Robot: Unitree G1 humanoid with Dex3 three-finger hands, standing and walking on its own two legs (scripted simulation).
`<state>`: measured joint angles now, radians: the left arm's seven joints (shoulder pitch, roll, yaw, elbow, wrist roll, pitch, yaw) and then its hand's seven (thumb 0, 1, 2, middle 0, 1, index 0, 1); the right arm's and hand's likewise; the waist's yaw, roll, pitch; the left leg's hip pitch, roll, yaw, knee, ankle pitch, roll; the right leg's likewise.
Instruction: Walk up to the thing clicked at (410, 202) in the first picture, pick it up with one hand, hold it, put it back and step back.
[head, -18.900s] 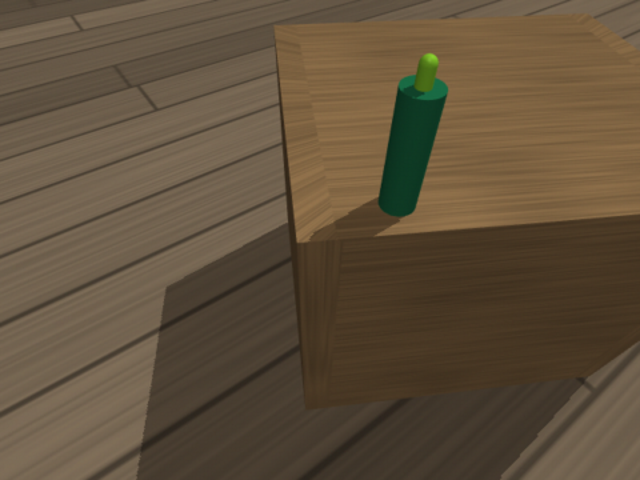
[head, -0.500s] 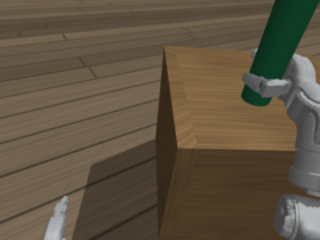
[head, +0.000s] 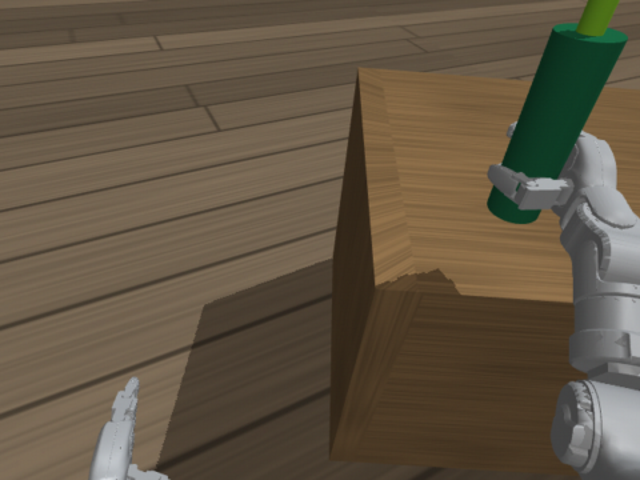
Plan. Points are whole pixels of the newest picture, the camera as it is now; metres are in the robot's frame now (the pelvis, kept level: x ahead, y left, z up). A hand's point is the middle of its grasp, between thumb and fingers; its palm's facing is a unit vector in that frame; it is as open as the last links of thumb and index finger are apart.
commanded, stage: crouch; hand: right
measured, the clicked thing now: (552, 117) +0.42 -0.20 +0.29
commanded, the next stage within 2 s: lower in 0.30 s
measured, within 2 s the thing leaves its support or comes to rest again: rests again in 1.52 s
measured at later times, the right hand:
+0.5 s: hand (515, 180) +0.43 -0.20 +0.19, palm faces +0.14 +0.99 +0.00, open 8.8 cm
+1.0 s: hand (501, 211) +0.44 -0.21 +0.14, palm faces +0.18 +0.98 +0.01, open 8.8 cm
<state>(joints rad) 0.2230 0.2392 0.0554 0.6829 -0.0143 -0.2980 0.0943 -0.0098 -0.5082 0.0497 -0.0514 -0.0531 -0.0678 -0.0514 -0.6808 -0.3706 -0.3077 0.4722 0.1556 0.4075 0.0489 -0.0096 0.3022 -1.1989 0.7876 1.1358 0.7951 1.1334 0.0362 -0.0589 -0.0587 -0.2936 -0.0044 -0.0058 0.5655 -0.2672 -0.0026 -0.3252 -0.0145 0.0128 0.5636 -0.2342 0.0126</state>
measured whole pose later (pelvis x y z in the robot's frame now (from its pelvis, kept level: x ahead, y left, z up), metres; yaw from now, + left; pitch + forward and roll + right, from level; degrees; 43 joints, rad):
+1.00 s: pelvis +0.02 -0.01 +0.00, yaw +1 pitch +3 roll +1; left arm 0.25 0.22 0.06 0.57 -0.01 -0.18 0.07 -0.01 -0.52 0.06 -0.05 -0.04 -0.06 -0.05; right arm -0.57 -0.34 -0.33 0.71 0.15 -0.01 0.05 -0.01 0.30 -1.20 0.79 1.13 0.80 1.13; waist 0.07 -0.02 -0.07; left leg -0.34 -0.01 -0.03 0.56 -0.27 -0.01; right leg -0.38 -0.02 -0.01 0.58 -0.26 0.01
